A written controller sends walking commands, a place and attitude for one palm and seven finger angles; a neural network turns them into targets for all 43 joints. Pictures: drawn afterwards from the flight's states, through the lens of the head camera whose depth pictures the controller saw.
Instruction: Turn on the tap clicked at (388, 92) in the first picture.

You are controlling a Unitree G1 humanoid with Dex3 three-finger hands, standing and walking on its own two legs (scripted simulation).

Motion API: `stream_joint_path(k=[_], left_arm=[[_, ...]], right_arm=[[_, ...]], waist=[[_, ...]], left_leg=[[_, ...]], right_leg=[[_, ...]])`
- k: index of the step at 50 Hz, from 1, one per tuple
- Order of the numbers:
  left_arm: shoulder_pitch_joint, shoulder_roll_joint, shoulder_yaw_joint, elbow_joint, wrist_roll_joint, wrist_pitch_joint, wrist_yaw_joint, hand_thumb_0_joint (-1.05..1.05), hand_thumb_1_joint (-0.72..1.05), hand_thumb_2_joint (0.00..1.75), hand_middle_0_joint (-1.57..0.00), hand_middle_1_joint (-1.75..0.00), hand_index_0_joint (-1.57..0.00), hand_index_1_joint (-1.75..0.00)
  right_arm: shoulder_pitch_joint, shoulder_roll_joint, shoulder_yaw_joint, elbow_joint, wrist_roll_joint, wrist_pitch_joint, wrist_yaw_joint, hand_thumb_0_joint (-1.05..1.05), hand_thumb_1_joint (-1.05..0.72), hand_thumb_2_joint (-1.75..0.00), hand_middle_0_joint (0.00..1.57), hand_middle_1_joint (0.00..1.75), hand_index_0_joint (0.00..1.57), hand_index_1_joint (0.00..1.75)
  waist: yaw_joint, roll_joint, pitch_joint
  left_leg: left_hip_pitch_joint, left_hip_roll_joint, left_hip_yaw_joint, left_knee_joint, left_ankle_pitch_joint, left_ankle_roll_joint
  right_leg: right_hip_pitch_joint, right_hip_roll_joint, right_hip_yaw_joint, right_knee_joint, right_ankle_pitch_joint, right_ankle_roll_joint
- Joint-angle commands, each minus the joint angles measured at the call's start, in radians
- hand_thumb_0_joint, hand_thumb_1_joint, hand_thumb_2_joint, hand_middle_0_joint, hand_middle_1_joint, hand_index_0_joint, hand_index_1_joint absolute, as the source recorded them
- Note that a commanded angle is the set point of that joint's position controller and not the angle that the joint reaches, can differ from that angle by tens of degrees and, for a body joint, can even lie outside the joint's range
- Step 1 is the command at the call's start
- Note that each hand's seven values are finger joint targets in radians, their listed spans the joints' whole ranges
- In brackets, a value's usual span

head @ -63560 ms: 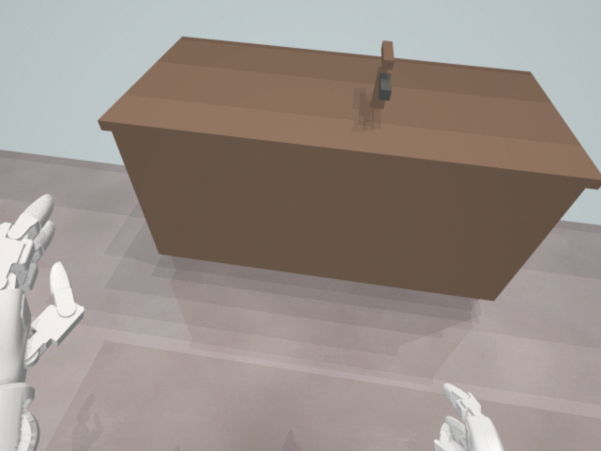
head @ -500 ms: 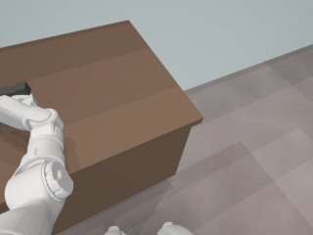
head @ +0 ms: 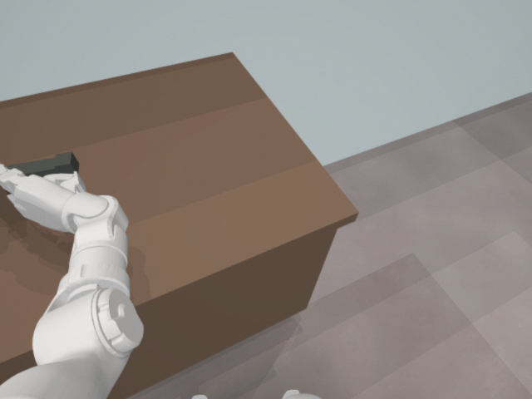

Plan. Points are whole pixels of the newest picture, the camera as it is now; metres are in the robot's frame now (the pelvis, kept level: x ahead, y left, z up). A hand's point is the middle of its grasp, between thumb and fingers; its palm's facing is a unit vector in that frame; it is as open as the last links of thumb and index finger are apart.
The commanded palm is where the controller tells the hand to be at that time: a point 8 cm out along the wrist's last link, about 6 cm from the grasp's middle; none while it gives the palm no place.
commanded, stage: lift the hand up off the lever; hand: left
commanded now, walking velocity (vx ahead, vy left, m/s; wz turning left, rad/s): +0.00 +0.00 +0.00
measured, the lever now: (67, 164) +0.49 +0.28 +0.08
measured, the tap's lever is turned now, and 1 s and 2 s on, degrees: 80 80 84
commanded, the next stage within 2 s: draw the hand back beside the body in 1.38 s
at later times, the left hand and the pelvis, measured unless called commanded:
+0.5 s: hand (73, 178) +0.46 +0.26 +0.08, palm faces +0.87 -0.48 -0.07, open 7.8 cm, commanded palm +0.41 +0.28 +0.13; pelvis +0.00 +0.02 +0.01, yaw +0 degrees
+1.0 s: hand (65, 172) +0.45 +0.26 +0.10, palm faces +0.86 -0.50 -0.07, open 7.7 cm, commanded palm +0.40 +0.27 +0.15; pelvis +0.01 +0.01 +0.01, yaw +0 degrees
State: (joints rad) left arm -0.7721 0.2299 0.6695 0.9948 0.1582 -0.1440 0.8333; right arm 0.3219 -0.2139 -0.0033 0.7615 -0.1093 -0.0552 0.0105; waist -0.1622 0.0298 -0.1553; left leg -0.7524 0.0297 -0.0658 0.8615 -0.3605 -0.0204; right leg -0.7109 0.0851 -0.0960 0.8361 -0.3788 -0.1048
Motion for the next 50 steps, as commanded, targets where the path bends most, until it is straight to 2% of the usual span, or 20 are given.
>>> stream_joint_path(k=[1,3,5,10,12,14,17,19,24,27,31,33,36,40,41,44,45,46,47,50], left_arm=[[-0.592,0.458,-0.115,-0.373,0.108,-0.126,-0.013,0.00,0.90,0.90,-0.15,-0.15,-0.15,-0.15],[-0.609,0.466,-0.109,-0.395,0.112,-0.131,-0.008,0.00,0.90,0.90,-0.15,-0.15,-0.15,-0.15],[-0.593,0.463,-0.106,-0.379,0.113,-0.124,-0.003,0.00,0.90,0.90,-0.15,-0.15,-0.15,-0.15],[-0.617,0.455,-0.116,-0.412,0.121,-0.118,0.003,0.00,0.90,0.90,-0.15,-0.15,-0.15,-0.15],[-0.599,0.462,-0.098,-0.422,0.121,-0.118,0.006,0.00,0.90,0.90,-0.15,-0.15,-0.15,-0.15],[-0.621,0.423,-0.136,-0.421,0.130,-0.112,0.009,0.00,0.90,0.90,-0.15,-0.15,-0.15,-0.15],[-0.629,0.442,-0.115,-0.448,0.129,-0.113,0.016,0.00,0.90,0.90,-0.15,-0.15,-0.15,-0.15],[-0.642,0.420,-0.139,-0.451,0.134,-0.112,0.018,0.00,0.90,0.90,-0.15,-0.15,-0.15,-0.15],[-0.647,0.399,-0.156,-0.495,0.135,-0.107,0.019,0.00,0.90,0.90,-0.15,-0.15,-0.15,-0.15],[-0.636,0.417,-0.134,-0.520,0.130,-0.097,0.019,0.00,0.90,0.90,-0.15,-0.15,-0.15,-0.15],[-0.637,0.390,-0.166,-0.527,0.127,-0.079,0.012,0.00,0.90,0.90,-0.15,-0.15,-0.15,-0.15],[-0.642,0.396,-0.158,-0.550,0.119,-0.078,0.012,0.00,0.90,0.90,-0.15,-0.15,-0.15,-0.15],[-0.645,0.360,-0.188,-0.548,0.115,-0.066,0.008,0.00,0.90,0.90,-0.15,-0.15,-0.15,-0.15],[-0.646,0.355,-0.184,-0.599,0.106,-0.065,0.015,0.00,0.90,0.90,-0.15,-0.15,-0.15,-0.15],[-0.621,0.327,-0.198,-0.583,0.097,-0.052,0.012,0.00,0.90,0.90,-0.15,-0.15,-0.15,-0.15],[-0.565,0.319,-0.188,-0.543,0.084,-0.017,0.004,0.00,0.90,0.90,-0.15,-0.15,-0.15,-0.15],[-0.599,0.314,-0.201,-0.574,0.085,-0.017,0.005,0.00,0.90,0.90,-0.15,-0.15,-0.15,-0.15],[-0.611,0.302,-0.210,-0.587,0.081,-0.018,0.006,0.00,0.90,0.90,-0.15,-0.15,-0.15,-0.15],[-0.617,0.324,-0.188,-0.615,0.076,-0.025,0.007,0.00,0.90,0.90,-0.15,-0.15,-0.15,-0.15],[-0.602,0.287,-0.220,-0.612,0.078,-0.016,0.005,0.00,0.90,0.90,-0.15,-0.15,-0.15,-0.15]], right_arm=[[0.045,-0.138,-0.053,-0.082,0.007,-0.029,-0.012,0.00,-0.90,-0.90,0.20,0.30,0.20,0.30],[0.045,-0.138,-0.055,-0.078,0.006,-0.031,-0.012,0.00,-0.90,-0.90,0.20,0.30,0.20,0.30],[0.044,-0.136,-0.056,-0.077,0.006,-0.033,-0.013,0.00,-0.90,-0.90,0.20,0.30,0.20,0.30],[0.034,-0.135,-0.057,-0.077,0.004,-0.034,-0.013,0.00,-0.90,-0.90,0.20,0.30,0.20,0.30],[0.036,-0.134,-0.060,-0.076,0.002,-0.035,-0.011,0.00,-0.90,-0.90,0.20,0.30,0.20,0.30],[0.029,-0.132,-0.057,-0.074,0.001,-0.038,-0.008,0.00,-0.90,-0.90,0.20,0.30,0.20,0.30],[0.027,-0.133,-0.060,-0.073,-0.001,-0.043,-0.007,0.00,-0.90,-0.90,0.20,0.30,0.20,0.30],[0.025,-0.133,-0.062,-0.068,-0.002,-0.046,-0.005,0.00,-0.90,-0.90,0.20,0.30,0.20,0.30],[0.018,-0.130,-0.062,-0.066,-0.003,-0.057,0.000,0.00,-0.90,-0.90,0.20,0.30,0.20,0.30],[0.013,-0.131,-0.063,-0.066,-0.005,-0.061,0.001,0.00,-0.90,-0.90,0.20,0.30,0.20,0.30],[0.001,-0.129,-0.062,-0.064,0.000,-0.067,0.001,0.00,-0.90,-0.90,0.20,0.30,0.20,0.30],[0.002,-0.129,-0.061,-0.065,0.000,-0.071,0.000,0.00,-0.90,-0.90,0.20,0.30,0.20,0.30],[-0.006,-0.128,-0.060,-0.063,0.002,-0.077,0.002,0.00,-0.90,-0.90,0.20,0.30,0.20,0.30],[-0.006,-0.127,-0.064,-0.062,0.001,-0.087,0.004,0.00,-0.90,-0.90,0.20,0.30,0.20,0.30],[-0.008,-0.123,-0.063,-0.062,0.003,-0.086,0.005,0.00,-0.90,-0.90,0.20,0.30,0.20,0.30],[-0.013,-0.127,-0.063,-0.065,0.005,-0.082,0.006,0.00,-0.90,-0.90,0.20,0.30,0.20,0.30],[-0.019,-0.126,-0.061,-0.067,0.006,-0.084,0.006,0.00,-0.90,-0.90,0.20,0.30,0.20,0.30],[-0.019,-0.124,-0.061,-0.067,0.007,-0.086,0.006,0.00,-0.90,-0.90,0.20,0.30,0.20,0.30],[-0.024,-0.126,-0.062,-0.066,0.007,-0.087,0.003,0.00,-0.90,-0.90,0.20,0.30,0.20,0.30],[-0.028,-0.122,-0.063,-0.062,0.008,-0.091,0.005,0.00,-0.90,-0.90,0.20,0.30,0.20,0.30]], waist=[[0.017,0.081,-0.364],[0.023,0.103,-0.378],[0.025,0.067,-0.368],[0.027,0.102,-0.385],[0.040,0.107,-0.391],[0.026,0.110,-0.374],[0.037,0.113,-0.384],[0.029,0.118,-0.384],[0.036,0.139,-0.404],[0.048,0.146,-0.410],[0.038,0.138,-0.386],[0.047,0.142,-0.400],[0.042,0.144,-0.383],[0.054,0.157,-0.428],[0.055,0.150,-0.417],[0.064,0.115,-0.387],[0.060,0.123,-0.390],[0.056,0.100,-0.381],[0.063,0.116,-0.397],[0.059,0.114,-0.391]], left_leg=[[0.084,-0.038,0.043,-0.074,0.086,0.070],[0.117,-0.037,0.043,-0.080,0.098,0.070],[0.105,-0.037,0.045,-0.083,0.100,0.070],[0.139,-0.037,0.047,-0.091,0.119,0.068],[0.159,-0.036,0.044,-0.097,0.142,0.067],[0.167,-0.036,0.046,-0.101,0.135,0.067],[0.184,-0.034,0.041,-0.106,0.140,0.064],[0.201,-0.034,0.043,-0.106,0.147,0.063],[0.235,-0.033,0.040,-0.108,0.173,0.058],[0.239,-0.034,0.042,-0.108,0.186,0.057],[0.232,-0.034,0.046,-0.111,0.173,0.054],[0.246,-0.035,0.040,-0.120,0.176,0.054],[0.256,-0.035,0.039,-0.122,0.176,0.050],[0.293,-0.036,0.040,-0.121,0.212,0.046],[0.287,-0.037,0.040,-0.122,0.218,0.043],[0.266,-0.040,0.044,-0.132,0.213,0.047],[0.274,-0.040,0.044,-0.134,0.212,0.047],[0.274,-0.040,0.044,-0.135,0.215,0.049],[0.288,-0.039,0.038,-0.137,0.217,0.047],[0.294,-0.040,0.043,-0.134,0.223,0.047]], right_leg=[[0.309,-0.088,0.177,-0.174,0.229,0.124],[0.300,-0.082,0.164,-0.169,0.228,0.117],[0.312,-0.082,0.159,-0.170,0.238,0.119],[0.309,-0.079,0.151,-0.167,0.247,0.113],[0.316,-0.075,0.135,-0.159,0.260,0.106],[0.291,-0.071,0.128,-0.162,0.243,0.106],[0.294,-0.068,0.119,-0.160,0.233,0.101],[0.283,-0.066,0.117,-0.160,0.236,0.101],[0.281,-0.062,0.107,-0.155,0.247,0.095],[0.298,-0.064,0.108,-0.155,0.264,0.093],[0.295,-0.066,0.111,-0.164,0.254,0.095],[0.303,-0.065,0.107,-0.163,0.251,0.093],[0.288,-0.063,0.102,-0.167,0.244,0.091],[0.305,-0.061,0.098,-0.161,0.277,0.089],[0.314,-0.061,0.095,-0.162,0.287,0.088],[0.329,-0.065,0.096,-0.174,0.291,0.091],[0.329,-0.066,0.099,-0.177,0.292,0.091],[0.333,-0.066,0.099,-0.181,0.301,0.094],[0.337,-0.066,0.097,-0.180,0.294,0.091],[0.333,-0.067,0.100,-0.181,0.307,0.092]])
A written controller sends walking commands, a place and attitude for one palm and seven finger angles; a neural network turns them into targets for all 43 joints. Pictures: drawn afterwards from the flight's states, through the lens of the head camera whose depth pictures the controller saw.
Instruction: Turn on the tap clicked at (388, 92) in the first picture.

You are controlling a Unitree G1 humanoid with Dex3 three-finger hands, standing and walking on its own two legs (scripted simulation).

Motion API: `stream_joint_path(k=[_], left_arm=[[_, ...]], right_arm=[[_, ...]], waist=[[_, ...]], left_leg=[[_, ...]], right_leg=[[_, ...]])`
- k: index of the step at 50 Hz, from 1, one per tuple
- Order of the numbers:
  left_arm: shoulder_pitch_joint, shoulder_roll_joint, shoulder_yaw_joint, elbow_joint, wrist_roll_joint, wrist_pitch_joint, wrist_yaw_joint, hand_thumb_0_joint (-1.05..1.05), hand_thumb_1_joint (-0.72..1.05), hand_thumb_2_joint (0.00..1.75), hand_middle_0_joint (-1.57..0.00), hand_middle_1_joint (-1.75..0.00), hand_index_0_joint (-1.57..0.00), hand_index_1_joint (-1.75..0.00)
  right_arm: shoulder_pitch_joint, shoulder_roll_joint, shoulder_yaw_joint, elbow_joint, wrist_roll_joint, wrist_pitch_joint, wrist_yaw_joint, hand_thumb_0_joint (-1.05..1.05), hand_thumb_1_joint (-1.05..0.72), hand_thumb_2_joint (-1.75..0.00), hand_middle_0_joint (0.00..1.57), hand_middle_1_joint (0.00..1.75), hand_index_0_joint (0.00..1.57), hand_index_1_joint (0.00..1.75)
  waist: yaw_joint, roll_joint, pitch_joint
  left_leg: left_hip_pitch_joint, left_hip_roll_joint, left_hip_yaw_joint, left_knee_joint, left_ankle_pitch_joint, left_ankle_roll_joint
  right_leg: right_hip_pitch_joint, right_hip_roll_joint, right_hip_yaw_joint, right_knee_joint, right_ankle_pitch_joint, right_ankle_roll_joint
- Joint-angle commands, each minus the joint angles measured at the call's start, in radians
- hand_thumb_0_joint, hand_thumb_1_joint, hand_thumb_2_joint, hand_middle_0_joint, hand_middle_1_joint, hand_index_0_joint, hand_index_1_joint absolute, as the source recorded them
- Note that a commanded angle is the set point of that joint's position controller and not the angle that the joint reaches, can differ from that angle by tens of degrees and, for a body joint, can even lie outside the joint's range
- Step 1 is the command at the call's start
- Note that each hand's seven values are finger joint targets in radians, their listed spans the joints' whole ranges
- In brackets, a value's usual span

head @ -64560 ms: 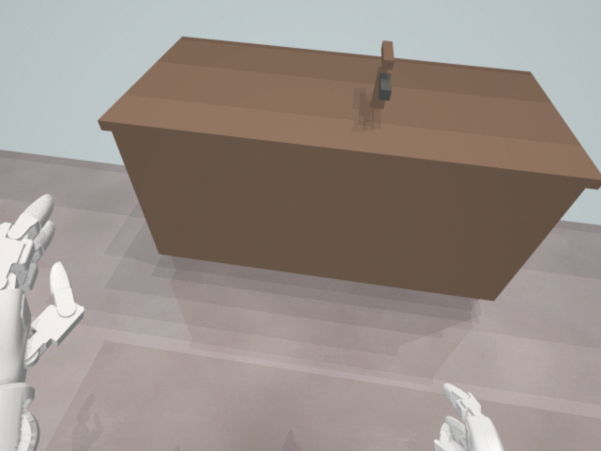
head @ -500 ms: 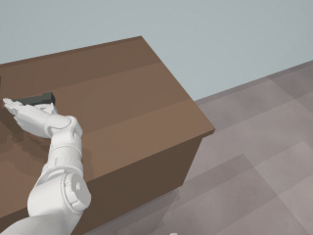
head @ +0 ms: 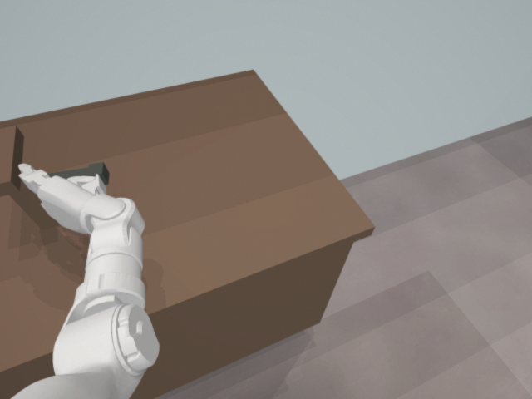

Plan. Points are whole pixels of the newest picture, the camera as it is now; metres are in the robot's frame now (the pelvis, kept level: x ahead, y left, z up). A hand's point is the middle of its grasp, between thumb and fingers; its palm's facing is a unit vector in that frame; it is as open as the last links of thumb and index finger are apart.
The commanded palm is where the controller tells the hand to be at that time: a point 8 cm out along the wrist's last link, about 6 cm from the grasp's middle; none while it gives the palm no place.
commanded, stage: lift the hand up off the lever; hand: left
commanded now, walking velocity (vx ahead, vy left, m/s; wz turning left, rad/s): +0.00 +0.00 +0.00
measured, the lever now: (98, 174) +0.49 +0.27 +0.07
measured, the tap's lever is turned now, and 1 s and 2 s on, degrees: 80 84 84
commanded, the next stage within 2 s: draw the hand back beside the body in 0.38 s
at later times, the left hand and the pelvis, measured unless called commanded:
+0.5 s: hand (81, 153) +0.45 +0.25 +0.15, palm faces +0.83 -0.55 -0.10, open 7.8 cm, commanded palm +0.39 +0.26 +0.15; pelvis +0.01 +0.00 +0.02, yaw +1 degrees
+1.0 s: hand (42, 211) +0.33 +0.25 +0.17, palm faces +0.30 -0.92 -0.24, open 7.7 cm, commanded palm +0.30 +0.28 +0.17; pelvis +0.02 +0.03 +0.04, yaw -1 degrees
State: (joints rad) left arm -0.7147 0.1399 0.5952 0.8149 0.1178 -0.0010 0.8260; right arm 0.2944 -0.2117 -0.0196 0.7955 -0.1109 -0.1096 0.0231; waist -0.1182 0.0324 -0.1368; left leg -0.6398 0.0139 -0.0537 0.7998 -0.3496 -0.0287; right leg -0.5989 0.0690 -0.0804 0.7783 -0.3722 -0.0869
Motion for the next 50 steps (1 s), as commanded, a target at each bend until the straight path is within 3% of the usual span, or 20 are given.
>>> stream_joint_path(k=[1,2,12,15,17,19,21,24,25,28,31,32,34,35,36,37,41,42,45,50], left_arm=[[-0.667,0.377,-0.148,-0.442,0.117,-0.155,0.014,0.00,0.90,0.90,-0.15,-0.15,-0.15,-0.15],[-0.662,0.413,-0.113,-0.436,0.115,-0.152,0.015,0.00,0.90,0.90,-0.15,-0.15,-0.15,-0.15],[-0.593,0.347,-0.146,-0.365,0.081,-0.086,-0.011,0.00,0.90,0.90,-0.15,-0.15,-0.15,-0.15],[-0.487,0.282,-0.161,-0.255,0.024,-0.058,-0.029,0.00,0.90,0.90,-0.15,-0.15,-0.15,-0.15],[-0.391,0.282,-0.133,-0.178,-0.005,-0.022,-0.044,0.00,0.90,0.90,-0.15,-0.15,-0.15,-0.15],[-0.385,0.211,-0.184,-0.166,-0.033,0.001,-0.056,0.00,0.90,0.90,-0.15,-0.15,-0.15,-0.15],[-0.371,0.225,-0.161,-0.151,-0.052,0.012,-0.052,0.00,0.90,0.90,-0.15,-0.15,-0.15,-0.15],[-0.448,0.217,-0.183,-0.195,-0.037,-0.013,-0.046,0.00,0.90,0.90,-0.15,-0.15,-0.15,-0.15],[-0.403,0.195,-0.363,-0.331,0.011,-0.039,-0.199,0.00,0.90,0.90,-0.15,-0.15,-0.15,-0.15],[-0.256,0.282,-0.310,-0.541,-0.056,-0.098,-0.399,0.00,0.90,0.90,-0.15,-0.16,-0.15,-0.16],[0.001,0.324,-0.256,-0.583,-0.165,-0.107,-0.574,0.00,0.90,0.90,-0.16,-0.17,-0.16,-0.17],[0.073,0.362,-0.188,-0.603,-0.200,-0.094,-0.584,0.00,0.90,0.90,-0.16,-0.17,-0.16,-0.17],[0.125,0.320,-0.193,-0.680,-0.239,-0.053,-0.563,0.00,0.90,0.90,-0.16,-0.18,-0.16,-0.18],[0.265,0.470,-0.229,-0.641,-0.178,-0.083,-0.622,0.00,0.90,0.90,-0.16,-0.18,-0.16,-0.18],[0.280,0.457,-0.227,-0.700,-0.198,-0.103,-0.652,0.00,0.90,0.90,-0.16,-0.19,-0.16,-0.19],[0.267,0.495,-0.211,-0.770,-0.202,-0.123,-0.672,0.00,0.90,0.90,-0.16,-0.19,-0.16,-0.19],[0.235,0.390,-0.333,-0.873,-0.207,-0.151,-0.712,0.00,0.90,0.90,-0.17,-0.20,-0.17,-0.20],[0.217,0.355,-0.372,-0.900,-0.204,-0.158,-0.720,0.00,0.90,0.90,-0.17,-0.20,-0.17,-0.20],[0.300,0.303,-0.418,-0.850,-0.205,-0.155,-0.731,0.00,0.90,0.90,-0.17,-0.21,-0.17,-0.21],[0.347,0.314,-0.401,-0.889,-0.205,-0.171,-0.744,0.00,0.90,0.90,-0.18,-0.23,-0.18,-0.23]], right_arm=[[-0.005,-0.123,-0.045,-0.098,0.011,-0.039,-0.009,0.00,-0.90,-0.90,0.20,0.30,0.20,0.30],[-0.005,-0.126,-0.046,-0.092,0.011,-0.036,-0.013,0.00,-0.90,-0.90,0.20,0.30,0.20,0.30],[-0.021,-0.124,-0.041,-0.101,0.024,-0.014,-0.026,0.00,-0.90,-0.90,0.20,0.30,0.20,0.30],[-0.019,-0.128,-0.040,-0.107,0.036,0.000,-0.028,0.00,-0.90,-0.90,0.20,0.30,0.20,0.30],[-0.022,-0.134,-0.041,-0.111,0.045,0.019,-0.029,0.00,-0.90,-0.90,0.20,0.30,0.20,0.30],[-0.023,-0.134,-0.035,-0.120,0.056,0.031,-0.025,0.00,-0.90,-0.90,0.20,0.30,0.20,0.30],[-0.024,-0.140,-0.033,-0.125,0.060,0.041,-0.025,0.00,-0.90,-0.90,0.20,0.30,0.20,0.30],[-0.030,-0.138,-0.033,-0.122,0.057,0.049,-0.022,0.00,-0.90,-0.90,0.20,0.30,0.20,0.30],[-0.020,-0.156,-0.043,-0.141,0.070,0.064,-0.037,0.00,-0.90,-0.90,0.20,0.30,0.20,0.30],[-0.020,-0.140,-0.043,-0.196,0.102,0.082,-0.070,0.00,-0.90,-0.90,0.20,0.30,0.20,0.30],[-0.049,-0.138,-0.028,-0.226,0.128,0.093,-0.094,0.00,-0.90,-0.90,0.20,0.30,0.20,0.30],[-0.070,-0.134,-0.023,-0.238,0.134,0.097,-0.099,0.00,-0.90,-0.90,0.20,0.30,0.20,0.30],[-0.119,-0.120,-0.009,-0.263,0.141,0.093,-0.104,0.00,-0.90,-0.90,0.20,0.30,0.20,0.30],[-0.079,-0.136,-0.013,-0.241,0.145,0.087,-0.089,0.00,-0.90,-0.90,0.20,0.30,0.20,0.30],[-0.102,-0.134,-0.012,-0.266,0.149,0.081,-0.087,0.00,-0.90,-0.90,0.20,0.30,0.20,0.30],[-0.128,-0.137,-0.011,-0.273,0.153,0.074,-0.090,0.00,-0.90,-0.90,0.20,0.30,0.20,0.30],[-0.169,-0.138,-0.007,-0.283,0.151,0.029,-0.091,0.00,-0.90,-0.90,0.20,0.30,0.20,0.30],[-0.181,-0.135,-0.005,-0.282,0.151,0.019,-0.091,0.00,-0.90,-0.90,0.20,0.30,0.20,0.30],[-0.186,-0.135,0.000,-0.270,0.148,0.006,-0.088,0.00,-0.90,-0.90,0.20,0.30,0.20,0.30],[-0.222,-0.132,0.011,-0.277,0.142,0.005,-0.085,0.00,-0.90,-0.90,0.20,0.30,0.20,0.30]], waist=[[0.015,0.114,-0.402],[0.022,0.099,-0.402],[0.030,0.046,-0.340],[0.030,-0.038,-0.293],[0.055,-0.034,-0.272],[0.046,-0.059,-0.235],[0.049,-0.120,-0.213],[0.040,-0.080,-0.205],[0.020,-0.084,-0.251],[0.086,0.003,-0.372],[0.130,-0.053,-0.297],[0.165,-0.008,-0.284],[0.169,-0.022,-0.207],[0.133,-0.052,-0.148],[0.143,-0.057,-0.139],[0.152,0.030,-0.149],[0.119,-0.010,-0.057],[0.113,0.043,-0.036],[0.114,-0.023,0.014],[0.134,-0.009,0.023]], left_leg=[[0.175,-0.026,0.033,-0.074,0.204,0.056],[0.175,-0.026,0.029,-0.078,0.205,0.056],[0.164,-0.034,0.034,-0.111,0.203,0.059],[0.133,-0.042,0.041,-0.128,0.169,0.058],[0.126,-0.046,0.044,-0.147,0.164,0.055],[0.144,-0.046,0.045,-0.165,0.164,0.058],[0.133,-0.047,0.042,-0.178,0.149,0.060],[0.164,-0.047,0.039,-0.186,0.159,0.065],[0.218,-0.040,0.059,-0.176,0.212,0.071],[0.326,-0.039,0.064,-0.196,0.338,0.073],[0.326,-0.030,0.071,-0.235,0.334,0.070],[0.332,-0.033,0.071,-0.248,0.336,0.067],[0.331,-0.031,0.076,-0.269,0.300,0.065],[0.386,-0.012,0.070,-0.315,0.278,0.068],[0.399,-0.014,0.073,-0.334,0.283,0.074],[0.445,-0.018,0.075,-0.347,0.303,0.075],[0.548,-0.010,0.063,-0.384,0.314,0.076],[0.578,-0.012,0.060,-0.395,0.318,0.075],[0.594,-0.007,0.044,-0.413,0.283,0.074],[0.612,-0.008,0.022,-0.448,0.245,0.067]], right_leg=[[0.223,-0.053,0.087,-0.127,0.296,0.076],[0.235,-0.054,0.086,-0.129,0.293,0.075],[0.272,-0.065,0.090,-0.166,0.326,0.082],[0.299,-0.076,0.101,-0.200,0.335,0.101],[0.321,-0.080,0.100,-0.217,0.340,0.101],[0.310,-0.079,0.090,-0.238,0.327,0.102],[0.321,-0.089,0.098,-0.263,0.329,0.115],[0.293,-0.084,0.090,-0.264,0.308,0.106],[0.317,-0.065,0.111,-0.227,0.418,0.090],[0.453,-0.063,0.117,-0.221,0.594,0.075],[0.524,-0.067,0.122,-0.245,0.670,0.088],[0.543,-0.066,0.118,-0.254,0.654,0.083],[0.522,-0.069,0.115,-0.284,0.588,0.093],[0.555,-0.087,0.124,-0.308,0.577,0.093],[0.569,-0.087,0.127,-0.323,0.569,0.092],[0.574,-0.085,0.126,-0.339,0.543,0.079],[0.493,-0.061,0.111,-0.400,0.457,0.070],[0.468,-0.059,0.108,-0.412,0.429,0.064],[0.449,-0.054,0.100,-0.431,0.363,0.062],[0.468,-0.056,0.091,-0.449,0.293,0.052]])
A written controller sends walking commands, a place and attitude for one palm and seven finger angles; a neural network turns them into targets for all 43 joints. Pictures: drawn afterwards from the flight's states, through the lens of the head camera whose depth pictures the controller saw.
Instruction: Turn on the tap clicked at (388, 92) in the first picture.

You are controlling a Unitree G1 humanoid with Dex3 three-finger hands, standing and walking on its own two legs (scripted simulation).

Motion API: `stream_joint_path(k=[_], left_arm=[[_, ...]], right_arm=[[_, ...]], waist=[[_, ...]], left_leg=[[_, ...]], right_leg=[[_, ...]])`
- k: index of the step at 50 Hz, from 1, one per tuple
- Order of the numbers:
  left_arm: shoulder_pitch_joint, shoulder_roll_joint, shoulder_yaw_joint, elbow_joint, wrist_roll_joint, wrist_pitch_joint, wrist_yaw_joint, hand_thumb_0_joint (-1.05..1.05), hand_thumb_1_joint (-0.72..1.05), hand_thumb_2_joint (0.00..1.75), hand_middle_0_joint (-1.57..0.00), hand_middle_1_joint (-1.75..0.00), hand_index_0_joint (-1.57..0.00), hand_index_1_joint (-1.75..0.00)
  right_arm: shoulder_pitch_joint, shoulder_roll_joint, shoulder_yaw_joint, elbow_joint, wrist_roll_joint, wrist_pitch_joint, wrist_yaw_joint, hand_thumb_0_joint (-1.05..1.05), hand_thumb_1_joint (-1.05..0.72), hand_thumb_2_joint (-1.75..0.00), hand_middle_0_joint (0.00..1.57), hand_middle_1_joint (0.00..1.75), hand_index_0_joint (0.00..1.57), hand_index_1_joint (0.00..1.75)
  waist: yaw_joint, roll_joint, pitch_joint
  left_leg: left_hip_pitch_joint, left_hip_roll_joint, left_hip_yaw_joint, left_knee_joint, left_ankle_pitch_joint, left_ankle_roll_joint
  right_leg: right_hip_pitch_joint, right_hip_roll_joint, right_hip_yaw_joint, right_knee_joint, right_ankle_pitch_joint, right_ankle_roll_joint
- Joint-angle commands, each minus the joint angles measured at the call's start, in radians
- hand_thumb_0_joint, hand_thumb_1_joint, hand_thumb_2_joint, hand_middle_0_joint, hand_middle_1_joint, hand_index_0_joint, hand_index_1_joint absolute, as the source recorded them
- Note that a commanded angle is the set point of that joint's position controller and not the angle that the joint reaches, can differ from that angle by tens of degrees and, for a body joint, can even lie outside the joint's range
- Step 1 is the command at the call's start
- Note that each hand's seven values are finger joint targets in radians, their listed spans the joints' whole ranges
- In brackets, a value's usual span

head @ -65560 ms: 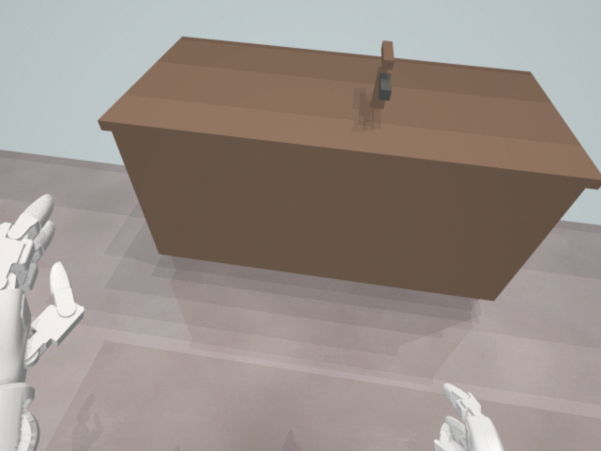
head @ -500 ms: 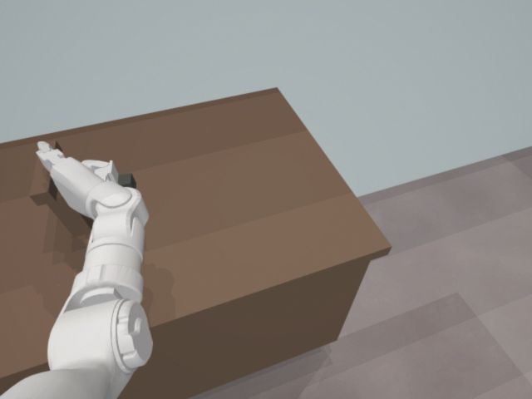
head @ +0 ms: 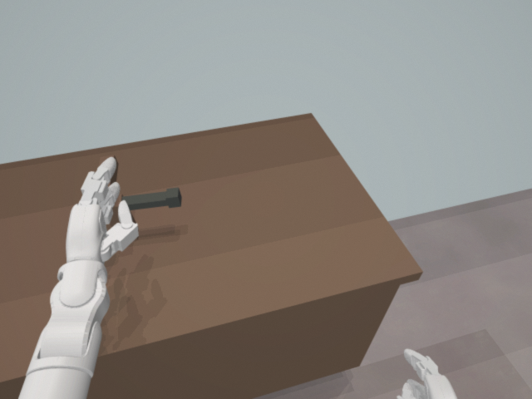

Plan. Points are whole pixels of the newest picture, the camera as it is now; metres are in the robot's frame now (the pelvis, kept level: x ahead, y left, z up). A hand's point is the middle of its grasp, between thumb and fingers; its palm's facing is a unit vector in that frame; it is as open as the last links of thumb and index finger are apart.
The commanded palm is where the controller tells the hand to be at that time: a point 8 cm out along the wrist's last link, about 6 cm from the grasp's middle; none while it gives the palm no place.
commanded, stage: draw the hand back beside the body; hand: left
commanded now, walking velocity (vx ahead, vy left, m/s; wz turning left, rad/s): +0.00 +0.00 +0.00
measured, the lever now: (173, 197) +0.47 +0.25 +0.03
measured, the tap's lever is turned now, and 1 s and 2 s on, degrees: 84 84 84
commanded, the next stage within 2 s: step back with the hand held close in 0.96 s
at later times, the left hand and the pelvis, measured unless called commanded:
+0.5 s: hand (99, 266) +0.23 +0.24 +0.15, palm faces +0.33 -0.89 -0.31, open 7.5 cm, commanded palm +0.18 +0.28 +0.16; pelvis +0.00 +0.01 +0.00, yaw +0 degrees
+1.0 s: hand (84, 294) +0.18 +0.23 +0.16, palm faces +0.38 -0.86 -0.34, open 7.4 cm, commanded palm +0.14 +0.27 +0.17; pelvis -0.01 -0.01 +0.00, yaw +1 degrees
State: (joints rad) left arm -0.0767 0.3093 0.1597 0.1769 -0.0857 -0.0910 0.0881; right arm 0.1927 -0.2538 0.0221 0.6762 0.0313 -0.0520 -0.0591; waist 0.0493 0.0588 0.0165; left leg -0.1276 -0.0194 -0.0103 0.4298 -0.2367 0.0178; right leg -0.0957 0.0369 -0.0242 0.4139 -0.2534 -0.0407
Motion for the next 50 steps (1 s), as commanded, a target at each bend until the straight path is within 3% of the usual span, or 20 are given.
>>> stream_joint_path(k=[1,3,5,7,11,12,16,18,19,23,25,29,31,34,38,41,43,46,48,50], left_arm=[[-0.269,0.165,0.057,-0.275,-0.002,-0.084,-0.006,0.00,0.90,0.90,-0.18,-0.23,-0.18,-0.23],[-0.231,0.170,0.073,-0.330,0.000,-0.090,-0.009,0.00,0.90,0.90,-0.18,-0.24,-0.18,-0.24],[-0.172,0.185,0.097,-0.372,-0.002,-0.089,-0.009,0.00,0.90,0.90,-0.18,-0.24,-0.18,-0.24],[-0.127,0.202,0.124,-0.415,0.000,-0.086,-0.009,0.00,0.90,0.90,-0.18,-0.25,-0.18,-0.25],[-0.031,0.171,0.107,-0.474,-0.002,-0.075,-0.016,0.00,0.90,0.90,-0.19,-0.26,-0.19,-0.26],[-0.013,0.176,0.117,-0.499,0.001,-0.074,-0.017,0.00,0.90,0.90,-0.19,-0.26,-0.19,-0.26],[0.085,0.173,0.126,-0.559,-0.002,-0.068,-0.015,0.00,0.90,0.90,-0.19,-0.28,-0.19,-0.28],[0.099,0.163,0.115,-0.601,0.003,-0.069,-0.014,0.00,0.90,0.90,-0.19,-0.28,-0.19,-0.28],[0.123,0.169,0.124,-0.604,0.002,-0.068,-0.011,0.00,0.90,0.90,-0.19,-0.29,-0.19,-0.29],[0.200,0.187,0.153,-0.681,0.005,-0.077,-0.002,0.00,0.90,0.90,-0.20,-0.30,-0.20,-0.30],[0.257,0.189,0.167,-0.684,0.001,-0.076,0.000,0.00,0.90,0.90,-0.20,-0.30,-0.20,-0.30],[0.317,0.192,0.182,-0.730,0.003,-0.084,0.003,0.00,0.90,0.90,-0.20,-0.30,-0.20,-0.30],[0.372,0.207,0.209,-0.744,-0.003,-0.087,0.005,0.00,0.90,0.90,-0.20,-0.30,-0.20,-0.30],[0.432,0.207,0.223,-0.788,-0.004,-0.095,0.007,0.00,0.90,0.90,-0.20,-0.30,-0.20,-0.30],[0.368,0.176,0.183,-0.764,0.000,-0.094,0.008,0.00,0.90,0.90,-0.20,-0.30,-0.20,-0.30],[0.360,0.192,0.195,-0.757,0.001,-0.099,0.011,0.00,0.90,0.90,-0.20,-0.30,-0.20,-0.30],[0.365,0.188,0.194,-0.761,0.000,-0.100,0.014,0.00,0.90,0.90,-0.20,-0.30,-0.20,-0.30],[0.383,0.192,0.201,-0.756,-0.004,-0.099,0.012,0.00,0.90,0.90,-0.20,-0.30,-0.20,-0.30],[0.371,0.191,0.197,-0.760,-0.004,-0.099,0.012,0.00,0.90,0.90,-0.20,-0.30,-0.20,-0.30],[0.388,0.190,0.202,-0.749,-0.006,-0.099,0.012,0.00,0.90,0.90,-0.20,-0.30,-0.20,-0.30]], right_arm=[[-0.125,-0.090,-0.029,-0.160,-0.002,-0.054,-0.002,0.00,-0.90,-0.90,0.20,0.30,0.20,0.30],[-0.132,-0.082,-0.023,-0.165,-0.007,-0.052,-0.001,0.00,-0.90,-0.90,0.20,0.30,0.20,0.30],[-0.140,-0.080,-0.020,-0.177,-0.012,-0.053,0.002,0.00,-0.90,-0.90,0.20,0.30,0.20,0.30],[-0.145,-0.077,-0.018,-0.180,-0.017,-0.050,0.004,0.00,-0.90,-0.90,0.20,0.30,0.20,0.30],[-0.153,-0.071,-0.017,-0.198,-0.021,-0.051,0.008,0.00,-0.90,-0.90,0.20,0.30,0.20,0.30],[-0.153,-0.071,-0.016,-0.195,-0.021,-0.050,0.009,0.00,-0.90,-0.90,0.20,0.30,0.20,0.30],[-0.155,-0.071,-0.020,-0.201,-0.024,-0.053,0.011,0.00,-0.90,-0.90,0.20,0.30,0.20,0.30],[-0.160,-0.071,-0.019,-0.199,-0.024,-0.056,0.011,0.00,-0.90,-0.90,0.20,0.30,0.20,0.30],[-0.161,-0.071,-0.020,-0.198,-0.025,-0.059,0.009,0.00,-0.90,-0.90,0.20,0.30,0.20,0.30],[-0.163,-0.072,-0.025,-0.195,-0.028,-0.073,0.006,0.00,-0.90,-0.90,0.20,0.30,0.20,0.30],[-0.165,-0.073,-0.028,-0.195,-0.028,-0.078,0.005,0.00,-0.90,-0.90,0.20,0.30,0.20,0.30],[-0.169,-0.072,-0.030,-0.192,-0.027,-0.088,0.003,0.00,-0.90,-0.90,0.20,0.30,0.20,0.30],[-0.169,-0.072,-0.033,-0.196,-0.028,-0.093,0.001,0.00,-0.90,-0.90,0.20,0.30,0.20,0.30],[-0.171,-0.071,-0.036,-0.199,-0.028,-0.100,-0.002,0.00,-0.90,-0.90,0.20,0.30,0.20,0.30],[-0.176,-0.072,-0.038,-0.189,-0.026,-0.105,-0.010,0.00,-0.90,-0.90,0.20,0.30,0.20,0.30],[-0.178,-0.073,-0.037,-0.189,-0.028,-0.113,-0.016,0.00,-0.90,-0.90,0.20,0.30,0.20,0.30],[-0.182,-0.067,-0.036,-0.188,-0.028,-0.113,-0.019,0.00,-0.90,-0.90,0.20,0.30,0.20,0.30],[-0.183,-0.069,-0.034,-0.187,-0.031,-0.114,-0.019,0.00,-0.90,-0.90,0.20,0.30,0.20,0.30],[-0.189,-0.064,-0.033,-0.186,-0.030,-0.114,-0.018,0.00,-0.90,-0.90,0.20,0.30,0.20,0.30],[-0.186,-0.064,-0.032,-0.186,-0.031,-0.116,-0.019,0.00,-0.90,-0.90,0.20,0.30,0.20,0.30]], waist=[[-0.027,-0.041,-0.149],[-0.018,0.015,-0.159],[-0.008,-0.010,-0.151],[-0.003,0.025,-0.145],[0.000,-0.008,-0.129],[0.001,0.036,-0.126],[0.006,-0.024,-0.140],[0.002,0.024,-0.114],[0.004,-0.006,-0.111],[0.010,0.018,-0.119],[0.014,-0.031,-0.101],[0.015,0.016,-0.066],[0.022,-0.033,-0.074],[0.023,-0.013,-0.076],[0.003,0.007,-0.025],[0.012,-0.026,-0.047],[0.011,0.006,-0.052],[0.017,-0.053,-0.057],[0.015,0.007,-0.039],[0.017,-0.033,-0.040]], left_leg=[[0.105,0.027,-0.024,-0.081,0.150,0.018],[0.116,0.029,-0.030,-0.092,0.177,0.008],[0.111,0.035,-0.036,-0.098,0.203,0.003],[0.112,0.038,-0.040,-0.107,0.220,-0.004],[0.106,0.044,-0.033,-0.103,0.236,-0.002],[0.106,0.044,-0.039,-0.108,0.246,-0.008],[0.105,0.046,-0.032,-0.095,0.257,0.000],[0.098,0.046,-0.036,-0.099,0.237,-0.005],[0.096,0.046,-0.036,-0.097,0.225,-0.002],[0.093,0.044,-0.035,-0.087,0.222,0.001],[0.076,0.043,-0.033,-0.083,0.213,0.005],[0.059,0.041,-0.034,-0.077,0.168,0.005],[0.055,0.039,-0.030,-0.065,0.165,0.012],[0.052,0.038,-0.025,-0.053,0.153,0.013],[0.049,0.034,-0.025,-0.044,0.119,0.017],[0.059,0.030,-0.026,-0.043,0.111,0.021],[0.064,0.029,-0.024,-0.043,0.108,0.022],[0.056,0.029,-0.024,-0.039,0.130,0.025],[0.055,0.028,-0.021,-0.041,0.109,0.022],[0.051,0.029,-0.025,-0.043,0.111,0.023]], right_leg=[[-0.016,-0.025,0.034,-0.084,0.190,0.004],[0.003,-0.026,0.028,-0.083,0.197,-0.002],[0.019,-0.023,0.023,-0.085,0.213,-0.005],[0.026,-0.022,0.021,-0.091,0.209,-0.007],[0.032,-0.023,0.021,-0.097,0.228,-0.005],[0.035,-0.023,0.020,-0.098,0.220,-0.009],[0.046,-0.026,0.022,-0.101,0.245,-0.004],[0.032,-0.026,0.021,-0.104,0.213,-0.007],[0.029,-0.026,0.018,-0.106,0.208,-0.004],[0.034,-0.030,0.023,-0.105,0.210,-0.005],[0.030,-0.030,0.020,-0.105,0.208,-0.003],[0.004,-0.034,0.024,-0.112,0.168,-0.003],[0.006,-0.035,0.026,-0.113,0.175,0.000],[-0.002,-0.040,0.031,-0.115,0.170,0.002],[-0.048,-0.040,0.037,-0.123,0.132,0.003],[-0.042,-0.042,0.036,-0.123,0.127,0.006],[-0.038,-0.045,0.040,-0.123,0.123,0.004],[-0.024,-0.047,0.040,-0.120,0.154,0.007],[-0.035,-0.048,0.045,-0.130,0.127,0.005],[-0.031,-0.046,0.041,-0.128,0.130,0.006]])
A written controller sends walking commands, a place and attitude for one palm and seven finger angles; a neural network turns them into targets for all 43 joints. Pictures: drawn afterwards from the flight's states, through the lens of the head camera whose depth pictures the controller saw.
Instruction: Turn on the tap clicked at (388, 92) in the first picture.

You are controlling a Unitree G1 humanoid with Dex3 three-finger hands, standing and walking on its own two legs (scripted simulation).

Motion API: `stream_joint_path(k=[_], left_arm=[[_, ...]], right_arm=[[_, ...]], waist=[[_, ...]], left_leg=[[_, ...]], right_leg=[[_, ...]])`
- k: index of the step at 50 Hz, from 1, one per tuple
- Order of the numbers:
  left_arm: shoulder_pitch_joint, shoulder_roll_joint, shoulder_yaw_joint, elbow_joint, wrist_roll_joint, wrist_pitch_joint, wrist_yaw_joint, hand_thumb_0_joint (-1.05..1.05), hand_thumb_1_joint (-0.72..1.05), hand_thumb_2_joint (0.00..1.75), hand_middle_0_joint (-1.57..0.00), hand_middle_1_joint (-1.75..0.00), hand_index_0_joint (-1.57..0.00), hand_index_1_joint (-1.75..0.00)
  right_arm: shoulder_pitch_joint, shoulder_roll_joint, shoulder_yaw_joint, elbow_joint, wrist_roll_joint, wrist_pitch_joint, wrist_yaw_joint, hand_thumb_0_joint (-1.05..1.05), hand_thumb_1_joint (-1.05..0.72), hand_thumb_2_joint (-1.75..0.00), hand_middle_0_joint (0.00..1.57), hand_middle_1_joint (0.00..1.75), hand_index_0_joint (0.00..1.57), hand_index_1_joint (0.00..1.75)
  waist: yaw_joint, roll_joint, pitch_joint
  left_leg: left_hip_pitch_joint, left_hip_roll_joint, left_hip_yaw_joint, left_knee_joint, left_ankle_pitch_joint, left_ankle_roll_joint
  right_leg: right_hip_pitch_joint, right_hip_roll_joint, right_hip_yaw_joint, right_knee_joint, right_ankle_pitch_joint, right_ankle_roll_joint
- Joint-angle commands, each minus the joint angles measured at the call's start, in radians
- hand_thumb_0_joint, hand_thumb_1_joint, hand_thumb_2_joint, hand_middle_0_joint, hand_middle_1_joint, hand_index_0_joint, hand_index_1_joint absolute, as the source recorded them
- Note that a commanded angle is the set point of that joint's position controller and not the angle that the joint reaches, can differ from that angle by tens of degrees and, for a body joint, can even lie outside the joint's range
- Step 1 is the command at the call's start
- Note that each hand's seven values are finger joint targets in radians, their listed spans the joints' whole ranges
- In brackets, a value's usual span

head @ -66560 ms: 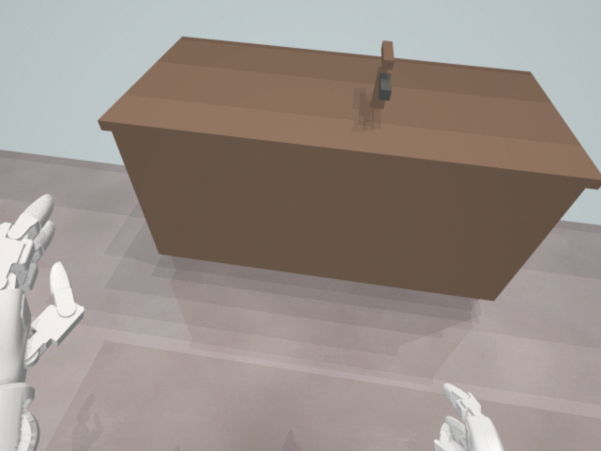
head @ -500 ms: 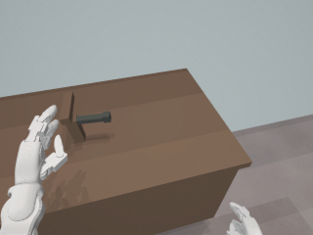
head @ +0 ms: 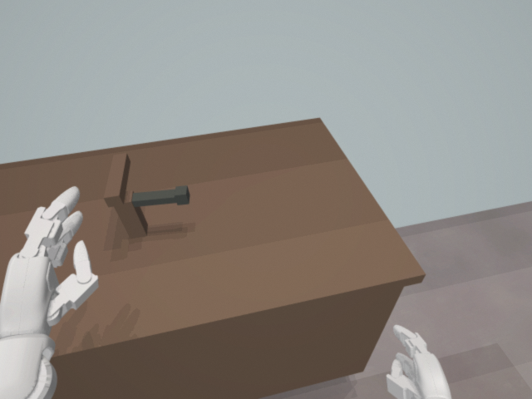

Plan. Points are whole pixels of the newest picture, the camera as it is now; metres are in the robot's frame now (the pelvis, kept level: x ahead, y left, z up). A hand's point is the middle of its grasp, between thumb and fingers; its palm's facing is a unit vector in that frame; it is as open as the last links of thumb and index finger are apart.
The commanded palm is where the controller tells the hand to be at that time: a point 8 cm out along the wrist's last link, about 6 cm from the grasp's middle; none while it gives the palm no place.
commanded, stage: step back with the hand held close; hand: left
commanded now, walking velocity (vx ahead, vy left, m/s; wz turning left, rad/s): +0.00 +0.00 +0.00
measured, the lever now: (182, 195) +0.48 +0.25 +0.03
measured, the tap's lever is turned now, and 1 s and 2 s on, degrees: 84 84 84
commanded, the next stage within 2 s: stop stepping back and stand still in 1.52 s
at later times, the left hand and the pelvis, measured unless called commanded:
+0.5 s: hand (70, 293) +0.18 +0.26 +0.15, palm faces +0.29 -0.84 -0.45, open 7.4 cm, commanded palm +0.13 +0.30 +0.17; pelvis -0.04 +0.03 +0.00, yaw -2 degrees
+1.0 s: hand (28, 321) +0.14 +0.28 +0.16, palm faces +0.36 -0.82 -0.44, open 7.4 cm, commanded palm +0.08 +0.32 +0.17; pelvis -0.08 +0.04 -0.02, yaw +0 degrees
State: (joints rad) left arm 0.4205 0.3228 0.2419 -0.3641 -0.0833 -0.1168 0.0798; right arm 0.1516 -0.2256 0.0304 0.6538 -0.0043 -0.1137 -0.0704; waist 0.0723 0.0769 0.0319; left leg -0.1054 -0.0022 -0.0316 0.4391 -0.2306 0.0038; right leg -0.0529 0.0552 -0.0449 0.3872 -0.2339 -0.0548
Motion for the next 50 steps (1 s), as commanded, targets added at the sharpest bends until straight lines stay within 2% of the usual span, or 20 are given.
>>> stream_joint_path(k=[1,3,4,5,6,11,16,17,18,22,28,30,35,41,42,44,46,47,48,50], left_arm=[[-0.114,0.178,0.121,-0.215,-0.008,-0.074,0.019,0.00,0.90,0.90,-0.20,-0.30,-0.20,-0.30],[-0.116,0.178,0.120,-0.220,-0.005,-0.076,0.020,0.00,0.90,0.90,-0.20,-0.30,-0.20,-0.30],[-0.192,0.234,0.166,-0.258,-0.007,-0.081,0.028,0.00,0.90,0.90,-0.20,-0.30,-0.20,-0.30],[-0.296,0.339,0.288,-0.300,-0.013,-0.112,0.044,0.00,0.90,0.90,-0.20,-0.30,-0.20,-0.30],[-0.187,0.250,0.227,-0.178,-0.011,-0.112,0.035,0.00,0.90,0.90,-0.20,-0.30,-0.20,-0.30],[-0.039,0.176,0.155,-0.173,-0.001,-0.105,0.019,0.00,0.90,0.90,-0.20,-0.30,-0.20,-0.30],[0.011,0.230,0.206,-0.266,0.003,-0.105,0.036,0.00,0.90,0.90,-0.20,-0.30,-0.20,-0.30],[-0.002,0.265,0.230,-0.316,0.006,-0.112,0.042,0.00,0.90,0.90,-0.20,-0.30,-0.20,-0.30],[0.015,0.254,0.230,-0.309,0.006,-0.113,0.046,0.00,0.90,0.90,-0.20,-0.30,-0.20,-0.30],[0.024,0.266,0.244,-0.350,0.012,-0.123,0.058,0.00,0.90,0.90,-0.20,-0.30,-0.20,-0.30],[0.037,0.225,0.220,-0.335,0.030,-0.129,0.069,0.00,0.90,0.90,-0.20,-0.30,-0.20,-0.30],[0.026,0.218,0.218,-0.324,0.037,-0.125,0.073,0.00,0.90,0.90,-0.20,-0.30,-0.20,-0.30],[-0.023,0.208,0.201,-0.327,0.049,-0.119,0.078,0.00,0.90,0.90,-0.20,-0.30,-0.20,-0.30],[0.005,0.235,0.222,-0.392,0.035,-0.120,0.096,0.00,0.90,0.90,-0.20,-0.30,-0.20,-0.30],[0.008,0.252,0.237,-0.419,0.033,-0.119,0.099,0.00,0.90,0.90,-0.20,-0.30,-0.20,-0.30],[0.022,0.249,0.243,-0.438,0.031,-0.126,0.102,0.00,0.90,0.90,-0.20,-0.30,-0.20,-0.30],[0.032,0.248,0.266,-0.425,0.042,-0.135,0.103,0.00,0.90,0.90,-0.20,-0.30,-0.20,-0.30],[0.016,0.260,0.284,-0.432,0.053,-0.138,0.102,0.00,0.90,0.90,-0.20,-0.30,-0.20,-0.30],[-0.009,0.237,0.267,-0.431,0.059,-0.139,0.097,0.00,0.90,0.90,-0.20,-0.30,-0.20,-0.30],[0.031,0.220,0.250,-0.381,0.047,-0.135,0.091,0.00,0.90,0.90,-0.20,-0.30,-0.20,-0.30]], right_arm=[[-0.148,-0.094,-0.041,-0.164,0.006,-0.054,-0.007,0.00,-0.90,-0.90,0.20,0.30,0.20,0.30],[-0.149,-0.091,-0.040,-0.163,0.006,-0.055,-0.008,0.00,-0.90,-0.90,0.20,0.30,0.20,0.30],[-0.149,-0.095,-0.039,-0.161,0.007,-0.057,-0.009,0.00,-0.90,-0.90,0.20,0.30,0.20,0.30],[-0.127,-0.097,-0.038,-0.204,0.018,-0.038,-0.009,0.00,-0.90,-0.90,0.20,0.30,0.20,0.30],[-0.113,-0.085,-0.035,-0.171,0.010,-0.025,-0.008,0.00,-0.90,-0.90,0.20,0.30,0.20,0.30],[-0.094,-0.105,-0.061,-0.227,0.021,0.011,0.000,0.00,-0.90,-0.90,0.20,0.30,0.20,0.30],[-0.093,-0.112,-0.068,-0.256,0.021,0.027,-0.008,0.00,-0.90,-0.90,0.20,0.30,0.20,0.30],[-0.099,-0.116,-0.069,-0.258,0.019,0.029,-0.010,0.00,-0.90,-0.90,0.20,0.30,0.20,0.30],[-0.094,-0.113,-0.069,-0.261,0.020,0.029,-0.012,0.00,-0.90,-0.90,0.20,0.30,0.20,0.30],[-0.091,-0.119,-0.075,-0.263,0.020,0.019,-0.014,0.00,-0.90,-0.90,0.20,0.30,0.20,0.30],[-0.064,-0.128,-0.078,-0.256,0.019,-0.006,-0.018,0.00,-0.90,-0.90,0.20,0.30,0.20,0.30],[-0.056,-0.130,-0.079,-0.253,0.018,-0.011,-0.019,0.00,-0.90,-0.90,0.20,0.30,0.20,0.30],[-0.047,-0.125,-0.077,-0.243,0.017,-0.012,-0.017,0.00,-0.90,-0.90,0.20,0.30,0.20,0.30],[-0.033,-0.115,-0.078,-0.226,0.016,-0.008,-0.007,0.00,-0.90,-0.90,0.20,0.30,0.20,0.30],[-0.036,-0.120,-0.078,-0.222,0.016,-0.007,-0.007,0.00,-0.90,-0.90,0.20,0.30,0.20,0.30],[-0.052,-0.120,-0.073,-0.236,0.015,-0.009,-0.009,0.00,-0.90,-0.90,0.20,0.30,0.20,0.30],[-0.067,-0.125,-0.070,-0.238,0.007,-0.015,-0.014,0.00,-0.90,-0.90,0.20,0.30,0.20,0.30],[-0.070,-0.124,-0.070,-0.231,-0.003,-0.016,-0.018,0.00,-0.90,-0.90,0.20,0.30,0.20,0.30],[-0.048,-0.103,-0.075,-0.216,-0.010,-0.019,-0.017,0.00,-0.90,-0.90,0.20,0.30,0.20,0.30],[-0.036,-0.097,-0.082,-0.208,-0.006,-0.031,-0.008,0.00,-0.90,-0.90,0.20,0.30,0.20,0.30]], waist=[[-0.005,-0.047,-0.063],[-0.007,0.003,-0.058],[-0.004,0.009,-0.075],[-0.027,-0.020,-0.026],[-0.041,-0.096,-0.035],[-0.045,-0.073,-0.143],[-0.042,-0.091,-0.168],[-0.042,-0.033,-0.184],[-0.040,-0.038,-0.175],[-0.047,0.020,-0.146],[-0.054,0.043,-0.123],[-0.055,0.011,-0.112],[-0.064,-0.058,-0.087],[-0.077,-0.097,-0.135],[-0.081,-0.063,-0.153],[-0.076,0.016,-0.135],[-0.070,0.127,-0.105],[-0.067,0.189,-0.120],[-0.071,0.149,-0.138],[-0.061,0.053,-0.150]], left_leg=[[0.033,0.013,-0.002,-0.053,0.109,0.036],[0.036,0.011,0.001,-0.053,0.110,0.035],[0.040,0.010,-0.001,-0.054,0.111,0.034],[-0.002,0.029,-0.028,-0.001,0.060,0.044],[-0.009,0.025,-0.041,0.034,0.066,0.045],[-0.004,0.058,-0.032,0.034,0.197,0.044],[-0.048,0.083,-0.056,0.008,0.264,0.040],[-0.055,0.084,-0.064,-0.006,0.267,0.041],[-0.076,0.089,-0.074,-0.013,0.255,0.041],[-0.148,0.097,-0.103,-0.050,0.079,0.043],[-0.264,0.134,-0.170,-0.138,-0.190,0.063],[-0.320,0.145,-0.186,-0.148,-0.248,0.073],[-0.342,0.120,-0.151,-0.070,-0.308,0.068],[-0.219,0.071,-0.104,0.136,-0.178,0.037],[-0.209,0.081,-0.120,0.117,-0.164,0.035],[-0.272,0.127,-0.179,-0.001,-0.221,0.051],[-0.452,0.219,-0.300,-0.198,-0.434,0.091],[-0.506,0.265,-0.374,-0.277,-0.457,0.117],[-0.469,0.280,-0.372,-0.266,-0.365,0.125],[-0.314,0.273,-0.308,-0.181,-0.140,0.120]], right_leg=[[-0.072,-0.065,0.062,-0.101,0.112,0.021],[-0.072,-0.066,0.064,-0.103,0.115,0.018],[-0.064,-0.067,0.067,-0.107,0.114,0.018],[-0.159,-0.123,0.188,-0.142,0.245,0.024],[-0.162,-0.155,0.185,-0.136,0.314,0.026],[-0.139,-0.166,0.148,-0.045,0.411,0.048],[-0.145,-0.145,0.126,-0.004,0.343,0.046],[-0.139,-0.145,0.124,0.010,0.322,0.041],[-0.138,-0.137,0.118,0.017,0.293,0.042],[-0.166,-0.124,0.125,0.021,0.156,0.036],[-0.166,-0.080,0.103,0.082,-0.006,0.050],[-0.147,-0.075,0.108,0.103,-0.015,0.054],[-0.202,-0.110,0.152,0.040,-0.087,0.040],[-0.336,-0.217,0.223,-0.007,-0.036,-0.028],[-0.329,-0.214,0.210,0.019,-0.015,-0.031],[-0.304,-0.147,0.148,0.095,-0.053,0.007],[-0.177,-0.050,0.097,0.243,-0.117,0.051],[-0.115,-0.016,0.085,0.362,-0.097,0.061],[-0.132,-0.016,0.099,0.420,-0.116,0.060],[-0.235,-0.031,0.112,0.357,-0.169,0.053]])
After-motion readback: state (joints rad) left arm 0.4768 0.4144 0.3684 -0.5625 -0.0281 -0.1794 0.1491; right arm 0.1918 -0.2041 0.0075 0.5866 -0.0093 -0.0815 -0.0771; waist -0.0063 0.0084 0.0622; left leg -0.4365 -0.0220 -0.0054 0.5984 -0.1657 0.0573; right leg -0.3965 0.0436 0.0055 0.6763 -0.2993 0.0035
